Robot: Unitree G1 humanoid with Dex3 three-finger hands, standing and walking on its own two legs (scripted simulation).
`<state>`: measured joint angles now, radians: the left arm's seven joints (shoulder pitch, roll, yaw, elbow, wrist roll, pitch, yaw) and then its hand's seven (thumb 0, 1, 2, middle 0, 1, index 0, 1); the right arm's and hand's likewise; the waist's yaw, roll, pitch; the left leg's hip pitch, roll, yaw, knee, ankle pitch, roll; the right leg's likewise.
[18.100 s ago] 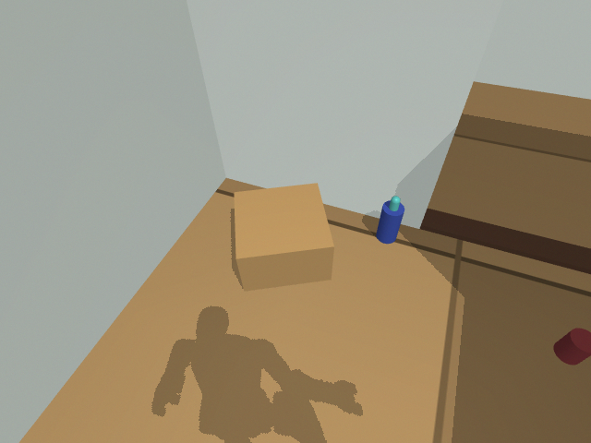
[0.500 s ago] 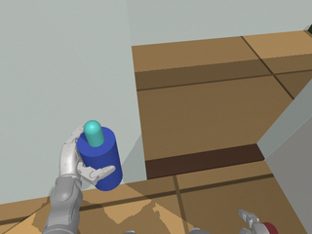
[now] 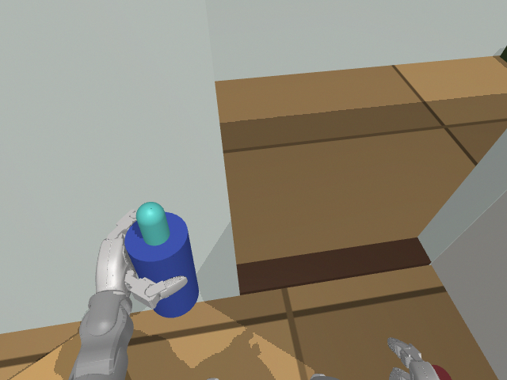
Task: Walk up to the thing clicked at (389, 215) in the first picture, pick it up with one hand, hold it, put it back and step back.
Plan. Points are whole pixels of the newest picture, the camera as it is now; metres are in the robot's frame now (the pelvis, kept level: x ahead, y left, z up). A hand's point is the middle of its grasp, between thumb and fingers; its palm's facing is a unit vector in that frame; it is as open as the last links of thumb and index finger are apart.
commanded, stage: hold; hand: left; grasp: from the side
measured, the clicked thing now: (163, 257) +0.31 +0.16 +0.02
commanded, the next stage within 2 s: crouch in 1.84 s
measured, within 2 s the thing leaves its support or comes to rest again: neither
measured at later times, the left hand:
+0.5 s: hand (155, 255) +0.31 +0.17 +0.03, palm faces +0.10 -0.99 -0.04, open 12.0 cm
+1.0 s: hand (156, 251) +0.31 +0.17 +0.03, palm faces +0.10 -0.99 -0.04, open 12.0 cm
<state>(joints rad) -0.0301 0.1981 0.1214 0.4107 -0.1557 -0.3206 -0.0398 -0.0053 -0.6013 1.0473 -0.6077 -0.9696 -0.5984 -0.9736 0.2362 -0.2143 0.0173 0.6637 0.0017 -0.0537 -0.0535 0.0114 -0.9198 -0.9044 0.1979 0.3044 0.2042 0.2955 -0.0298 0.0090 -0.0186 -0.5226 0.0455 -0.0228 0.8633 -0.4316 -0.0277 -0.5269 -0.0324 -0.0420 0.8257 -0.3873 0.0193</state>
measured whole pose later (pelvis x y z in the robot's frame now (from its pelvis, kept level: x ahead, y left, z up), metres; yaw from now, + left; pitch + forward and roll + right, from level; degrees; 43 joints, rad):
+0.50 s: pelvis +0.00 +0.00 +0.00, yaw +0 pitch +5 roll -1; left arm -0.05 0.19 0.12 0.42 -0.15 -0.32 -0.04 -0.01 -0.60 1.05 -0.61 -0.97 -0.60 -0.98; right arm 0.25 -0.21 0.01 0.68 0.00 -0.06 -0.05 0.01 -0.92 -0.91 0.20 0.30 0.20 0.30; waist -0.03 0.01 -0.02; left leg -0.51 0.04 -0.02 0.85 -0.42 -0.02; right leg -0.51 -0.03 -0.04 0.81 -0.37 0.02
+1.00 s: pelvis +0.00 +0.00 +0.00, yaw +0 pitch +5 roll -1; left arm -0.07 0.20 0.12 0.43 -0.15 -0.32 -0.02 -0.01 -0.60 1.05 -0.60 -0.98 -0.59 -0.98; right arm 0.25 -0.21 0.01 0.70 0.00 -0.08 -0.05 0.01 -0.92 -0.91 0.20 0.30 0.20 0.30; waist -0.03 0.01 -0.02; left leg -0.51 0.04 -0.02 0.85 -0.42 -0.02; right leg -0.51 -0.03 -0.04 0.81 -0.37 0.02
